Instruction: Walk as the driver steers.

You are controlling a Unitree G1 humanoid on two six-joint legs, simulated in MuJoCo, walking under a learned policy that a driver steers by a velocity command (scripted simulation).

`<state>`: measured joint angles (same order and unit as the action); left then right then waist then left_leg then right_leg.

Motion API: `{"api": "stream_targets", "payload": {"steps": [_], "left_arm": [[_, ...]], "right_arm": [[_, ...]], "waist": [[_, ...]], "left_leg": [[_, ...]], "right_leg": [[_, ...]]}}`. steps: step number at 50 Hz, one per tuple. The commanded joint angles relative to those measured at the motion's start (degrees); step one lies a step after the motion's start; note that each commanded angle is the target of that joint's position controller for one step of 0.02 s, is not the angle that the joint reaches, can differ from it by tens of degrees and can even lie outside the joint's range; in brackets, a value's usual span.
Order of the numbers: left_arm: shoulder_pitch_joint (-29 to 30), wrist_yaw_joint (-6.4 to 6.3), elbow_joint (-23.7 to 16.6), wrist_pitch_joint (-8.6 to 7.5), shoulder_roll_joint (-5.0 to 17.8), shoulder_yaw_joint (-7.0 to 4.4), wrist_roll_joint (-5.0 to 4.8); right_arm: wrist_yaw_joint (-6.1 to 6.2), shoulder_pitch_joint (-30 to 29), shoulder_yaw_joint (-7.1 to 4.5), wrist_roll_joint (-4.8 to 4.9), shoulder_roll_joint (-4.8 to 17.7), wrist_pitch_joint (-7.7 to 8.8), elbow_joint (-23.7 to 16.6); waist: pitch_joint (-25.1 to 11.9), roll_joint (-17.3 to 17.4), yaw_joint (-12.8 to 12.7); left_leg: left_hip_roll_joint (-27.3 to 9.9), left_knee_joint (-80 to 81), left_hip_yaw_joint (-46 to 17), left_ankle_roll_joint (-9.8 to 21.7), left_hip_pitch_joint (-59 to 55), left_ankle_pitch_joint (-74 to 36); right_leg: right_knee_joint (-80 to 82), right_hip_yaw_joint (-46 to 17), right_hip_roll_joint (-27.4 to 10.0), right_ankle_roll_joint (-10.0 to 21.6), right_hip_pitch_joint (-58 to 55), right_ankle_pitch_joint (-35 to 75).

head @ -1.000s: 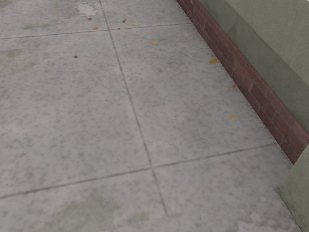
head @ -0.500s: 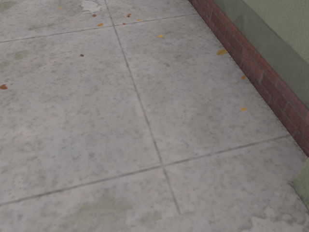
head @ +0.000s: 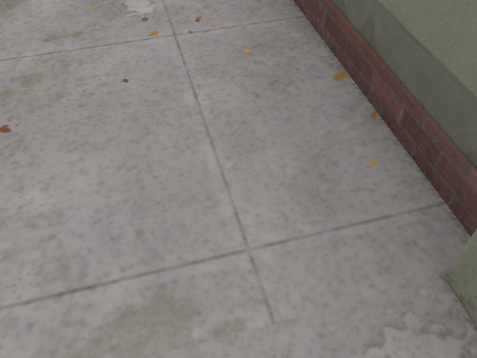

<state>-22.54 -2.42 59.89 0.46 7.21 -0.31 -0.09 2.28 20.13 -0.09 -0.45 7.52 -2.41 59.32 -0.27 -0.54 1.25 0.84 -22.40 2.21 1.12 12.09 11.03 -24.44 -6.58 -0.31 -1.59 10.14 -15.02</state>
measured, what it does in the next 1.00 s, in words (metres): climbs: left foot 0.16 m higher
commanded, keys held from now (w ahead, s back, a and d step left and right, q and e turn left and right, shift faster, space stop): no key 0.28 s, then w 0.20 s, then w+q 0.14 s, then q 0.38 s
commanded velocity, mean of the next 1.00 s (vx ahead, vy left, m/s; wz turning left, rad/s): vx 0.15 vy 0.00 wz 0.19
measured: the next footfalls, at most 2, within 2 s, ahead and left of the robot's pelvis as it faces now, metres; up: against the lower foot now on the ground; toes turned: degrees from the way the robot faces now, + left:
left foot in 0.90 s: +0.30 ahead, +0.15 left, +0.16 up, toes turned +16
right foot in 1.70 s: +0.44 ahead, -0.03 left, +0.16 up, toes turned +18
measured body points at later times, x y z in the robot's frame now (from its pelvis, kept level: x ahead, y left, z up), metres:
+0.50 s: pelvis +0.01 -0.02 -0.01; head +0.01 -0.03 +0.44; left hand -0.03 +0.21 -0.16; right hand -0.03 -0.25 -0.17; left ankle +0.01 +0.11 -0.74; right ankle -0.01 -0.13 -0.74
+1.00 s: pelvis +0.16 +0.06 +0.06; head +0.18 +0.06 +0.51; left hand +0.14 +0.30 -0.08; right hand +0.42 -0.10 -0.02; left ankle +0.26 +0.14 -0.58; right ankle +0.04 -0.14 -0.53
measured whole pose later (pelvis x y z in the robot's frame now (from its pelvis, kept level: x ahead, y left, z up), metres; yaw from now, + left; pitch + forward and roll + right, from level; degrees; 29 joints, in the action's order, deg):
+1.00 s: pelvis +0.16 +0.06 +0.06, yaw +14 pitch +2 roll -1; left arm -19.1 0.9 52.9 -3.4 11.8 0.1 0.3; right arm -1.1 3.6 1.7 -1.9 12.4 0.6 37.7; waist -0.5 1.2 -0.4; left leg 1.3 -66.1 6.4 7.2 45.3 23.2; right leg -75.9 -4.8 0.5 0.3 19.8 -14.8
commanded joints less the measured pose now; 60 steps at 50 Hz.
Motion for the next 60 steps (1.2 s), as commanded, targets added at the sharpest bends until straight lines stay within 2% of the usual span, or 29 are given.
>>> {"api": "stream_targets", "payload": {"steps": [1, 14, 18, 21, 23, 24, 25, 26, 27, 28, 30, 32, 34, 37, 39, 40, 41, 42, 43, 44, 45, 46, 47, 48, 50, 51, 54, 57, 60], "left_arm": [[-5.61, -0.12, -0.14, -0.28, 4.14, -0.50, 0.05], [-7.13, 0.07, 0.84, -0.33, 3.83, 0.26, -0.14], [-7.26, -0.35, -0.18, -0.56, 4.01, -0.05, -0.60], [-5.75, 0.27, -1.74, -1.73, 2.02, 0.65, 0.20], [-7.93, 0.62, -1.77, -2.25, 1.12, 1.07, 0.57], [-10.60, 0.58, -1.32, -2.39, 1.39, 1.06, 0.47], [-15.90, 0.38, -0.47, -2.90, 4.67, 0.22, 0.57], [-20.22, 0.33, -0.01, -3.42, 10.56, -1.51, 0.28], [-23.64, 0.33, 0.35, -4.05, 13.89, -2.80, 1.24], [-20.50, -0.06, -0.74, -4.79, 10.82, -1.88, 2.06], [-15.17, 0.44, -1.11, -5.29, 5.94, -0.13, 1.61], [-15.20, 1.59, 1.22, -4.12, 1.24, 1.39, 1.86], [-11.99, 2.02, 1.65, -2.97, 0.57, 1.75, 2.16], [-9.18, 0.78, 1.21, -2.54, 3.50, 1.72, 1.87], [-6.36, -1.11, -0.34, -1.93, 4.71, 1.89, 1.67], [-5.26, -2.09, -0.95, -1.68, 8.21, 1.00, 0.71], [-8.74, -2.18, -0.04, -1.55, 9.22, 0.57, 0.04], [-9.01, -1.52, -0.10, -2.60, 13.09, -0.05, -1.24], [-11.13, -1.16, -0.16, -3.28, 16.74, -0.87, -1.34], [-9.30, -0.92, -1.04, -2.78, 18.42, -1.24, -1.41], [-7.20, -0.40, -2.92, -2.54, 18.54, -1.38, -1.36], [-8.12, 0.21, -7.74, -3.67, 14.95, -0.57, 1.17], [-5.40, 2.64, -9.23, -5.41, 10.01, 0.17, 2.20], [-4.93, 4.88, -9.29, -6.59, 8.59, -0.61, 0.59], [7.67, 4.25, -15.93, -4.55, 4.14, 0.41, 0.29], [7.80, 3.02, -17.38, -3.79, 5.03, 0.16, 0.67], [3.71, 1.60, -20.19, -2.57, 4.77, 0.72, 0.09], [4.03, -0.11, -22.66, -3.00, 5.96, 1.07, 1.78], [8.78, -2.22, -25.40, -1.69, 8.16, 0.17, 2.33]], "right_arm": [[0.12, 4.57, -0.32, -0.03, 3.73, 0.23, -0.46], [0.01, 7.21, 0.21, 0.12, 3.44, 0.42, 0.92], [0.79, 6.25, -1.58, 1.38, 8.51, 0.09, -0.60], [0.93, 7.28, -2.79, 1.53, 10.48, 0.51, -1.64], [0.80, 1.45, -3.07, 1.89, 10.68, 0.88, -3.85], [0.50, -1.67, -2.98, 2.20, 10.51, 1.13, -5.10], [0.22, -5.12, -2.28, 2.53, 8.29, 1.66, -6.58], [-0.36, -7.01, -0.97, 2.90, 3.84, 3.10, -7.71], [-1.31, -4.94, -0.31, 2.80, 1.77, 4.87, -6.64], [-2.47, -2.57, -0.49, 3.43, 2.39, 6.38, -5.42], [-3.74, -3.33, 0.50, 3.68, 1.30, 8.08, -7.94], [-4.25, -6.17, 0.97, 3.72, 1.10, 7.45, -9.80], [-4.45, -7.57, 2.12, 4.15, -1.23, 5.86, -12.11], [-3.50, -13.54, 4.02, 3.08, -2.67, 4.39, -18.88], [-3.76, -22.16, 5.31, 1.22, -1.96, 4.64, -26.81], [-4.15, -27.05, 6.88, 1.01, -2.95, 4.64, -30.17], [-3.68, -28.34, 6.76, 1.49, -2.36, 4.21, -30.07], [-3.86, -24.08, 5.63, 2.67, -0.36, 4.25, -28.65], [-3.82, -18.48, 4.08, 2.46, 2.72, 4.44, -27.57], [-4.10, -9.58, 2.00, 1.53, 7.14, 4.53, -25.11], [-4.55, -3.46, -0.33, 1.22, 12.57, 4.54, -23.57], [-4.63, -1.83, -3.26, -0.27, 21.33, 4.07, -23.91], [-3.03, -0.49, -3.60, -3.03, 23.32, 2.39, -23.32], [-2.10, -4.28, -2.23, -4.81, 18.74, 2.58, -24.31], [-3.41, -11.15, -0.26, -0.21, 9.19, 3.49, -22.54], [-3.88, -12.77, -0.13, 0.38, 7.30, 4.18, -20.61], [-3.92, -11.04, 0.24, -0.01, 5.28, 5.21, -18.69], [-4.35, -10.04, -0.52, 0.10, 8.10, 5.57, -19.96], [-1.93, -11.72, -2.04, -0.11, 11.96, 4.36, -24.61]], "waist": [[4.67, -0.39, 0.03], [4.67, -0.03, 0.14], [5.87, 5.24, 0.06], [6.74, 6.91, 0.51], [8.03, 6.32, -2.47], [8.69, 5.29, -4.38], [9.01, -0.08, -7.11], [8.56, -12.32, -8.59], [5.30, -17.21, -9.83], [5.20, -10.73, -7.45], [5.30, -4.75, -3.85], [4.67, -0.85, -3.52], [8.64, -0.17, -2.44], [12.10, -2.39, -1.55], [10.36, -3.85, -1.05], [8.34, -3.54, -0.69], [5.43, -2.57, -2.28], [3.74, -7.13, -0.22], [-2.14, -12.69, 2.53], [-7.22, -17.13, 6.51], [-12.76, -16.95, 9.85], [-21.18, 1.96, 8.13], [-29.57, 17.92, 5.42], [-28.56, 13.20, 3.09], [-5.70, 0.85, -0.24], [-0.93, -1.52, -3.27], [0.84, 2.87, -6.41], [-1.11, 2.55, -7.48], [-4.99, 5.88, -4.93]], "left_leg": [[-3.06, 4.49, -3.00, 3.02, -2.12, 1.67], [-3.04, 4.18, -3.15, 2.98, -2.31, 0.13], [-7.25, 8.49, -10.66, 7.66, 1.86, 30.56], [-14.18, 11.33, -20.30, 11.38, 4.37, 34.15], [-13.19, 9.36, -18.15, 11.25, 13.11, 31.02], [-10.56, 5.44, -14.45, 10.30, 18.74, 29.70], [-5.84, -3.53, -9.05, 8.11, 25.80, 26.01], [0.94, -22.51, -0.64, 4.86, 36.35, 15.83], [1.24, -47.52, -4.00, 3.63, 41.68, 14.40], [1.81, -71.66, -10.93, 3.29, 48.13, 13.99], [0.10, -94.52, -14.74, 4.22, 61.47, 10.05], [-0.57, -103.89, -13.21, 4.12, 66.06, 10.24], [-1.08, -107.16, -11.69, 3.36, 67.40, 12.42], [-2.60, -104.96, -8.58, 1.54, 69.53, 11.42], [-5.45, -87.07, -1.40, 0.05, 59.35, 3.95], [-8.39, -69.99, 4.33, 1.05, 45.50, 5.25], [-6.78, -64.48, 8.52, 1.96, 36.95, 6.32], [-4.54, -58.12, 12.34, 4.02, 27.14, 10.64], [0.53, -57.33, 15.37, 5.82, 21.01, 12.24], [2.24, -48.65, 11.45, 8.46, 18.79, 11.89], [3.22, -34.54, 2.75, 10.62, 11.53, 8.44], [-7.00, -25.76, -25.47, 16.93, -6.37, -0.88], [-16.98, -1.39, -53.93, 23.62, -12.88, -1.60], [-18.64, 3.50, -56.03, 19.90, -7.32, 1.98], [-12.27, -3.52, -37.25, 11.44, 14.84, 18.50], [-9.30, -5.69, -28.27, 8.60, 21.47, 20.69], [-6.27, -3.30, -22.33, 7.65, 22.00, 10.66], [-2.22, -4.76, -14.50, 5.53, 20.09, -2.33], [-2.45, -1.28, -18.65, 2.91, 12.69, -8.90]], "right_leg": [[4.79, 0.80, -1.04, 2.61, 7.26, 6.49], [4.76, 1.28, -0.90, 2.71, 7.54, 6.52], [-3.02, 5.33, 2.59, 4.97, 12.30, -14.52], [-10.05, 7.47, 1.80, 5.00, 13.24, -10.23], [-7.59, 7.94, 0.95, 6.05, 6.21, -8.88], [-1.98, 7.28, 1.10, 7.12, 0.90, -9.42], [3.22, -0.89, -2.84, 9.02, -3.69, -14.81], [10.98, -15.87, -11.16, 12.68, -10.96, -23.71], [16.41, -32.65, -21.52, 19.00, -12.67, -25.49], [15.19, -33.57, -23.93, 21.43, -13.17, -17.20], [11.88, -20.20, -21.50, 17.42, -17.37, -5.46], [10.29, -8.84, -17.85, 13.05, -18.88, 4.89], [10.28, -1.38, -15.99, 10.89, -11.33, 11.31], [12.19, 6.16, -15.36, 8.37, -2.63, 20.53], [15.24, 12.27, -10.38, 6.60, 7.95, 22.64], [24.07, 13.59, -11.71, 7.91, 14.79, 24.72], [25.54, 14.40, -11.60, 9.02, 13.04, 29.81], [20.30, 16.05, -13.27, 9.53, 10.08, 54.17], [12.09, 16.31, -14.85, 10.48, 2.76, 89.07], [2.13, 14.72, -15.41, 8.83, -8.45, 102.03], [-9.19, 13.03, -13.80, 6.67, -12.80, 97.27], [-27.56, 11.02, -6.35, 2.95, 4.39, 67.57], [-52.17, 3.79, 8.69, 0.36, 15.01, -1.98], [-71.85, -5.73, 6.76, 1.28, 19.42, -3.64], [-78.27, -0.93, 2.93, 4.39, 31.14, -1.15], [-78.37, 0.35, 0.43, 5.95, 32.28, 1.66], [-85.20, 1.37, -0.92, 7.24, 35.37, 4.59], [-73.40, 1.82, -2.02, 5.17, 36.55, 10.73], [-62.61, 4.88, -1.55, 1.06, 37.29, 14.22]]}}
